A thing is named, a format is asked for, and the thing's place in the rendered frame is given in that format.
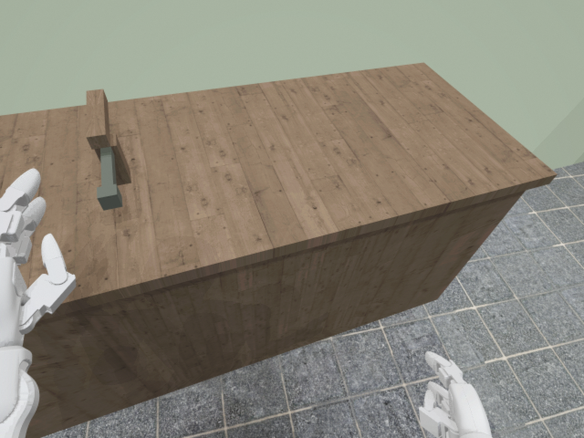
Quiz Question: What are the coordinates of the left robot forearm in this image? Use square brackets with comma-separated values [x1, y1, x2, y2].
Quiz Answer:
[0, 346, 39, 438]

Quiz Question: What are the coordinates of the counter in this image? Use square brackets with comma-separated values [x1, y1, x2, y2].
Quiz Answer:
[0, 63, 557, 438]

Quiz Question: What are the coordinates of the tap lever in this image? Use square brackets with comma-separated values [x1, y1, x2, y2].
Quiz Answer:
[97, 147, 122, 211]

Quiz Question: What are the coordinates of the robot left hand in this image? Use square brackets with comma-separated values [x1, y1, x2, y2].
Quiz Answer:
[0, 168, 76, 347]

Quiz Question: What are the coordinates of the robot right hand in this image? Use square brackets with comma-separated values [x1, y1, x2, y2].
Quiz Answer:
[419, 351, 492, 438]

